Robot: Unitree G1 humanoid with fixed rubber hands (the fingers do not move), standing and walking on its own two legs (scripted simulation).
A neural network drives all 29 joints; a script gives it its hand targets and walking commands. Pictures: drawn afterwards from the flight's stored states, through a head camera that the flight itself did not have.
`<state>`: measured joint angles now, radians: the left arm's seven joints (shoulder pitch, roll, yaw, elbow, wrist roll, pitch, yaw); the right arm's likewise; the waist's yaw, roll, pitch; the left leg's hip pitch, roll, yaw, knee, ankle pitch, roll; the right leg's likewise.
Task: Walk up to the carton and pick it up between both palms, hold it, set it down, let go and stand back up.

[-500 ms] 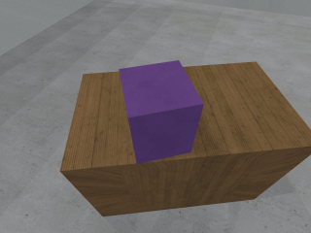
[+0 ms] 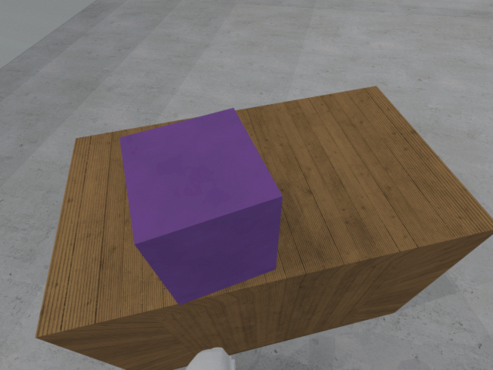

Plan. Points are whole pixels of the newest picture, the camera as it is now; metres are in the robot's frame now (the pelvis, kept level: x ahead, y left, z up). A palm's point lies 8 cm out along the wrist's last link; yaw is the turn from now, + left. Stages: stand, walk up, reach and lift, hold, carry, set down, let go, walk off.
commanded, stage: walk up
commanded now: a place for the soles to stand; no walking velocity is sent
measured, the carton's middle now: (205, 210) +0.37 +0.12 +0.02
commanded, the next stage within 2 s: none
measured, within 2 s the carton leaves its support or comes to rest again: neither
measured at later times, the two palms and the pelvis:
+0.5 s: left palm (121, 358) +0.14 +0.26 -0.11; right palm out of the picture +0.07 -0.25 -0.12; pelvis +0.01 +0.02 +0.00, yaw -8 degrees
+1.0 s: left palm out of the picture +0.10 +0.27 -0.11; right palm out of the picture -0.03 -0.24 -0.13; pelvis -0.02 +0.03 +0.01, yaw -14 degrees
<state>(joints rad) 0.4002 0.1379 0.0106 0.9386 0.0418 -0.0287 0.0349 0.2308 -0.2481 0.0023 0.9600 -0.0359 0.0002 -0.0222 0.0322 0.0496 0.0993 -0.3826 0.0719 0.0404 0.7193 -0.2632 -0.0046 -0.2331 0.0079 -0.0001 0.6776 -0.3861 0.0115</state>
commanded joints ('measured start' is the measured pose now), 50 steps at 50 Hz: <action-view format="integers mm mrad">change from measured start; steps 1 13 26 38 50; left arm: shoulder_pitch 22 -89 -159 -128 -63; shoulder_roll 177 204 244 290 248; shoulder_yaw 16 5 0 4 0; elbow -95 -121 -175 -173 -156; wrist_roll -32 -36 -44 -47 -41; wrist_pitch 4 3 5 -3 5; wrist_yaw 1 4 -13 -11 -13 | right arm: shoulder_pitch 98 -93 -96 -43 2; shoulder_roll -150 -139 -167 -176 -208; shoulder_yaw -35 -26 -13 -11 -16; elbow -50 -101 -108 -109 -93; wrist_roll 9 29 31 34 30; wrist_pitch -12 27 33 52 35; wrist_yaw -13 8 21 30 20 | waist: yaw -41 -30 -23 -41 -26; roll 10 -52 -74 -116 -51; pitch -142 -215 -119 -45 -47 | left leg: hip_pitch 298 230 187 176 144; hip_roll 163 115 122 94 159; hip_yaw -173 -27 14 43 -11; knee -217 -132 -244 -253 -352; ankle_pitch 516 418 45 -238 -286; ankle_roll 102 112 76 53 80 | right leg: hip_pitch -158 -35 -143 -282 -241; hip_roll -52 -65 -47 -55 -1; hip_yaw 67 129 208 300 223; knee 98 1 -85 -199 -109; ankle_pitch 283 424 230 -25 21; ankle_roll -24 -36 -57 -71 -52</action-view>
